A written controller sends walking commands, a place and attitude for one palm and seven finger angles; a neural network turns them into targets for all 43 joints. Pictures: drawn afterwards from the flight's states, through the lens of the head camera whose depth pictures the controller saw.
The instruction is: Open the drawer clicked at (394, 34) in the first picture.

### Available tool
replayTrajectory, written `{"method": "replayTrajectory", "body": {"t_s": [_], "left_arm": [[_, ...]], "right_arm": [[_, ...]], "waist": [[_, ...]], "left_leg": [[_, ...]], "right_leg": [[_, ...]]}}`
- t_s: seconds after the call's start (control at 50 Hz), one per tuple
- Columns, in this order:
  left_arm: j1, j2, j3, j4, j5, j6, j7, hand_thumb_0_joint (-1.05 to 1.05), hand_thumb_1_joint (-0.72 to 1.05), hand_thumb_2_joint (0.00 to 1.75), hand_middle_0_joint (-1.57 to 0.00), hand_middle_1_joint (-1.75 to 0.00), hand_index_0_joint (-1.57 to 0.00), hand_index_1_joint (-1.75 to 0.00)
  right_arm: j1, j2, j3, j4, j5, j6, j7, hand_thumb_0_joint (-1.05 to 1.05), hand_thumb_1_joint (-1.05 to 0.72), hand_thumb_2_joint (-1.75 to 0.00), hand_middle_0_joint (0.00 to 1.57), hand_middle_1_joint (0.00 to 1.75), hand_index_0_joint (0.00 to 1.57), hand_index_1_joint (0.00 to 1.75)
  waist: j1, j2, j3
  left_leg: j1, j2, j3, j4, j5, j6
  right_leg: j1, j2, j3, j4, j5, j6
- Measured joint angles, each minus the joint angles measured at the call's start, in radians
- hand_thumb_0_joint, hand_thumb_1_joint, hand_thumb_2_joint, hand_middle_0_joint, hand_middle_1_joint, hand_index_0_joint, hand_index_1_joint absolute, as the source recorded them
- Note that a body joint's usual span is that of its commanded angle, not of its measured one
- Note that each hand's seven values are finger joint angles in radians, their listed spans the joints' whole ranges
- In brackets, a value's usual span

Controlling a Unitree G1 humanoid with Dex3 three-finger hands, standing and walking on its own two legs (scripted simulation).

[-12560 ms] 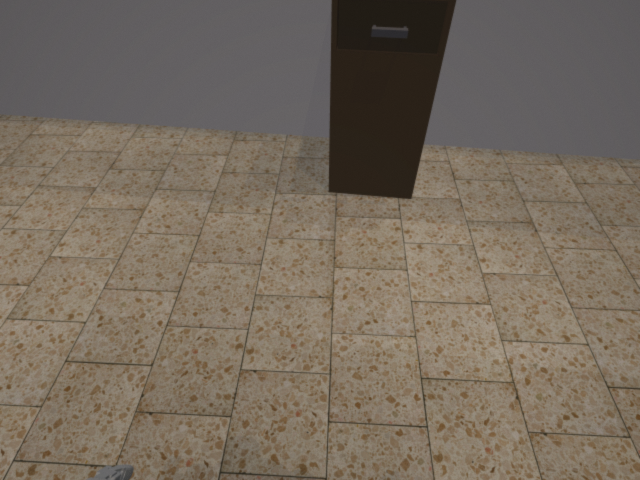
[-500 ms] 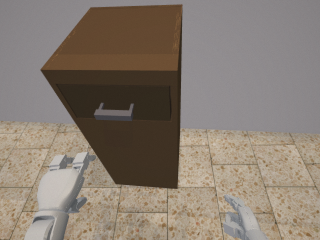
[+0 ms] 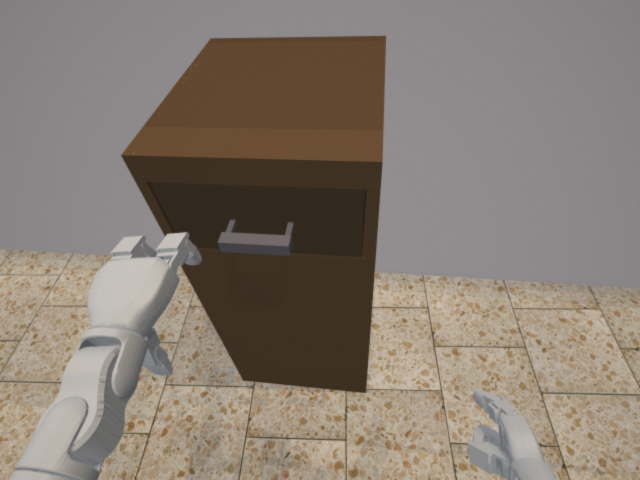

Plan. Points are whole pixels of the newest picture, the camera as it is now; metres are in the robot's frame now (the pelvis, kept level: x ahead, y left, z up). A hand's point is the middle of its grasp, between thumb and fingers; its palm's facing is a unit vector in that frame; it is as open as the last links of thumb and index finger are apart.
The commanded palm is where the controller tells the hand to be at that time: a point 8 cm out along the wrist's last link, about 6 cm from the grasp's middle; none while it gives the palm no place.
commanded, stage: raise the hand with hooked fingers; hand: left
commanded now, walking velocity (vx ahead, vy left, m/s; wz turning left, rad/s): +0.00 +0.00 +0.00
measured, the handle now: (258, 234) +0.48 +0.18 +0.00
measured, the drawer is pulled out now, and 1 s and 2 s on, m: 0.00 0.00 0.00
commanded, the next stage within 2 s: move the hooked fingers above the handle in 0.58 s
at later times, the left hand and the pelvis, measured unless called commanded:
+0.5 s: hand (155, 293) +0.29 +0.24 +0.10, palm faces +0.01 -0.08 -1.00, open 13.8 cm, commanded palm +0.26 +0.24 +0.17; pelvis -0.01 +0.00 +0.01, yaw +1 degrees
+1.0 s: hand (180, 281) +0.32 +0.22 +0.09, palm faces +0.00 -0.06 -1.00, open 13.8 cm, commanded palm +0.30 +0.23 +0.15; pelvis -0.02 -0.01 +0.00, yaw +1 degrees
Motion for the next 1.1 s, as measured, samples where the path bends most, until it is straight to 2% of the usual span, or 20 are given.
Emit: {"method": "replayTrajectory", "body": {"t_s": [0.12, 0.22, 0.32, 0.4, 0.5, 0.6, 0.72, 0.92, 1.1], "left_arm": [[-0.105, 0.028, -0.005, 0.046, -0.019, -0.005, -0.080, 0.00, -0.46, 0.31, -0.32, -1.19, -0.32, -1.18], [-0.175, 0.055, 0.000, 0.086, -0.033, -0.032, -0.131, 0.00, -0.48, 0.30, -0.32, -1.20, -0.32, -1.19], [-0.172, 0.062, 0.028, 0.085, -0.055, -0.066, -0.157, 0.00, -0.48, 0.30, -0.32, -1.20, -0.32, -1.20], [-0.140, 0.059, 0.037, 0.067, -0.062, -0.100, -0.151, 0.00, -0.49, 0.30, -0.32, -1.20, -0.32, -1.20], [-0.122, 0.056, 0.037, 0.058, -0.055, -0.129, -0.111, 0.00, -0.49, 0.30, -0.32, -1.20, -0.32, -1.20], [-0.129, 0.053, 0.038, 0.071, -0.052, -0.114, -0.077, 0.00, -0.49, 0.30, -0.32, -1.20, -0.32, -1.20], [-0.137, 0.049, 0.027, 0.085, -0.051, -0.082, -0.088, 0.00, -0.49, 0.30, -0.32, -1.20, -0.32, -1.20], [-0.242, 0.030, -0.026, 0.205, -0.026, -0.104, -0.095, 0.00, -0.49, 0.30, -0.32, -1.20, -0.32, -1.20], [-0.333, 0.019, -0.041, 0.307, -0.008, -0.107, -0.074, 0.00, -0.49, 0.30, -0.32, -1.20, -0.32, -1.20]], "right_arm": [[-0.002, 0.014, 0.026, 0.000, 0.007, 0.014, -0.003, 0.01, -0.90, -0.90, 0.20, 0.30, 0.20, 0.30], [0.014, 0.012, 0.033, 0.010, 0.011, 0.017, -0.007, 0.01, -0.90, -0.90, 0.20, 0.30, 0.20, 0.30], [0.043, -0.001, 0.022, 0.015, 0.012, 0.019, 0.000, 0.01, -0.90, -0.90, 0.20, 0.30, 0.20, 0.30], [0.065, -0.018, 0.008, 0.021, 0.010, 0.017, 0.004, 0.01, -0.90, -0.90, 0.20, 0.30, 0.20, 0.30], [0.077, -0.031, -0.010, 0.038, 0.010, 0.013, 0.001, 0.01, -0.90, -0.90, 0.20, 0.30, 0.20, 0.30], [0.070, -0.033, -0.016, 0.048, 0.016, 0.009, -0.002, 0.01, -0.91, -0.90, 0.20, 0.30, 0.19, 0.30], [0.049, -0.026, -0.009, 0.038, 0.019, 0.008, -0.006, 0.01, -0.91, -0.90, 0.20, 0.30, 0.19, 0.30], [0.028, -0.011, 0.005, 0.032, 0.021, -0.005, -0.022, 0.01, -0.90, -0.90, 0.20, 0.30, 0.20, 0.30], [0.059, -0.012, -0.004, 0.041, 0.023, -0.003, -0.026, 0.01, -0.90, -0.90, 0.20, 0.30, 0.20, 0.30]], "waist": [[0.010, 0.005, 0.015], [0.008, 0.008, 0.027], [0.000, 0.012, 0.030], [-0.003, 0.012, 0.033], [0.000, 0.008, 0.037], [0.000, 0.007, 0.034], [-0.003, 0.011, 0.027], [-0.001, 0.001, 0.022], [-0.017, -0.005, 0.011]], "left_leg": [[0.029, -0.005, -0.013, -0.036, 0.026, 0.003], [0.038, -0.006, -0.020, -0.057, 0.043, 0.004], [0.039, -0.005, -0.016, -0.076, 0.055, 0.004], [0.033, -0.005, -0.012, -0.082, 0.061, 0.004], [0.021, -0.004, -0.012, -0.080, 0.064, 0.001], [0.016, -0.001, -0.015, -0.077, 0.066, -0.002], [0.021, 0.002, -0.016, -0.080, 0.068, -0.006], [-0.001, 0.005, -0.025, -0.063, 0.065, -0.013], [-0.034, 0.007, -0.020, -0.042, 0.051, -0.013]], "right_leg": [[0.038, -0.006, -0.013, -0.045, 0.025, 0.003], [0.053, -0.008, -0.020, -0.072, 0.043, 0.004], [0.051, -0.007, -0.015, -0.090, 0.057, 0.004], [0.042, -0.007, -0.012, -0.093, 0.062, 0.004], [0.029, -0.005, -0.012, -0.087, 0.063, 0.002], [0.023, -0.003, -0.015, -0.082, 0.063, -0.002], [0.025, 0.000, -0.016, -0.079, 0.062, -0.006], [0.005, 0.003, -0.025, -0.060, 0.055, -0.012], [-0.030, 0.006, -0.021, -0.039, 0.043, -0.014]]}}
